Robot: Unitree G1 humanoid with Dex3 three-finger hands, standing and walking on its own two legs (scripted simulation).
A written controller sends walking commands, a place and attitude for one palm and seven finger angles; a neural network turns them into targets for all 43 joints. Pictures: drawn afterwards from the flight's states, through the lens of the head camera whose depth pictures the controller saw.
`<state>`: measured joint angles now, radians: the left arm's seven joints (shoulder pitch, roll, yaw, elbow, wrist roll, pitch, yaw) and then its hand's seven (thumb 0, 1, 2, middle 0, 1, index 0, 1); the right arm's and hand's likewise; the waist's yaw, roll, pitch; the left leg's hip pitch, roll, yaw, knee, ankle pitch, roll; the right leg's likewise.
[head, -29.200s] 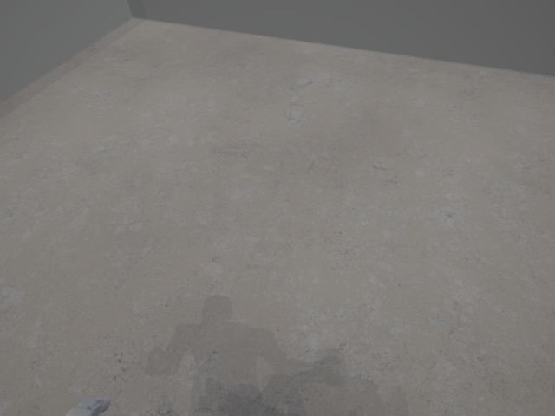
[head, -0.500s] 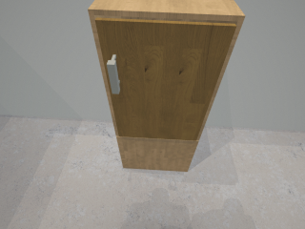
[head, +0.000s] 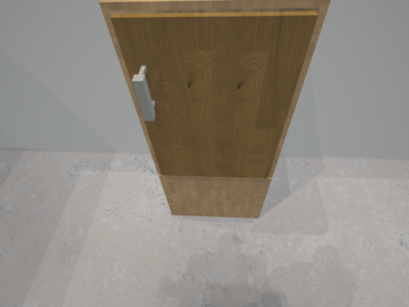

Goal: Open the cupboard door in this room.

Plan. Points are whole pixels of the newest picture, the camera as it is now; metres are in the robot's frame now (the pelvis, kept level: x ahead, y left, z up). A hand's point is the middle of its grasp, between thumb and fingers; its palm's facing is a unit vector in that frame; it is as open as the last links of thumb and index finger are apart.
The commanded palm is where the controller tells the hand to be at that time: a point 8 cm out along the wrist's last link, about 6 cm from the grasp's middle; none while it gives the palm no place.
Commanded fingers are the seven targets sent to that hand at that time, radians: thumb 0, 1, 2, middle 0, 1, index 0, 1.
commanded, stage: come to a stop and stand still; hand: left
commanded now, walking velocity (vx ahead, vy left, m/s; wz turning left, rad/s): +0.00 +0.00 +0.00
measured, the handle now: (146, 93) +0.57 +0.19 +0.08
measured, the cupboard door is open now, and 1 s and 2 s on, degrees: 0 0 0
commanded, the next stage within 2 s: look again from close up in 1.32 s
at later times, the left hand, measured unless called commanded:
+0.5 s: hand out of the picture -0.02 +0.24 -0.16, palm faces -0.01 -0.97 -0.24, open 7.4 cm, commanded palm none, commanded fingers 0.00 0.90 0.90 -0.20 -0.30 -0.20 -0.30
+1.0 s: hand out of the picture +0.02 +0.25 -0.16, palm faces -0.02 -0.97 -0.23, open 7.4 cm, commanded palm none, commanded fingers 0.00 0.90 0.90 -0.20 -0.30 -0.20 -0.30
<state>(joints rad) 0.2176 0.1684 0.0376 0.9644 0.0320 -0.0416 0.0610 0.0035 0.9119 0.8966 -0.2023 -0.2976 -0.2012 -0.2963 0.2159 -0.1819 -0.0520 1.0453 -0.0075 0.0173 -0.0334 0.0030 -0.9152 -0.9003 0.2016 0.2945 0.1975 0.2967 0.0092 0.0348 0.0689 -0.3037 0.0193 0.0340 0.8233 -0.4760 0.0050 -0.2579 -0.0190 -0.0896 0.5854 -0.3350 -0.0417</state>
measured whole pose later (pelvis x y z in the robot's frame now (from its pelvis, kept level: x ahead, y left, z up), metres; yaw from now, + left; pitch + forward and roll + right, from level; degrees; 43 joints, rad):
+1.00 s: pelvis -0.01 +0.05 +0.01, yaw +0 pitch +0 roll +0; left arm 0.23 0.23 -0.01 1.09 0.02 -0.01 0.01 0.01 0.91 0.90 -0.20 -0.30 -0.20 -0.30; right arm 0.18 -0.22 0.00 1.09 -0.01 -0.04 -0.01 0.00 -0.91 -0.90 0.20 0.29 0.20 0.30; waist 0.01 -0.01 0.02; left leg -0.23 -0.08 0.07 0.40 -0.18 0.10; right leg -0.19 -0.04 -0.02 0.43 -0.24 0.03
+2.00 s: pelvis +0.02 +0.03 +0.01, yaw +0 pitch +0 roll +0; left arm 0.22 0.23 -0.02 1.11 0.01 -0.01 0.02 0.01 0.91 0.90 -0.20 -0.30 -0.20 -0.30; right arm 0.18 -0.22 0.02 1.15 -0.01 -0.04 -0.02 0.00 -0.91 -0.90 0.20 0.29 0.20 0.30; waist 0.01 -0.02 0.02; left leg -0.17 -0.06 0.05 0.37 -0.21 0.07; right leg -0.12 -0.02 -0.03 0.39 -0.27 0.01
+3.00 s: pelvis -0.02 +0.02 -0.04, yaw +1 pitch +9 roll -2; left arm 0.25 0.33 0.34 0.18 -0.37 -0.33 -0.43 0.00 -0.02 0.50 -0.27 -0.89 -0.27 -0.89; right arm 0.29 -0.27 0.01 0.60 0.05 -0.25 -0.08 0.01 -0.91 -0.90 0.20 0.30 0.20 0.30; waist -0.01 0.03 -0.09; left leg -0.66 0.00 0.01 0.89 -0.39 0.05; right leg -0.58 0.03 -0.07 0.84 -0.42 -0.03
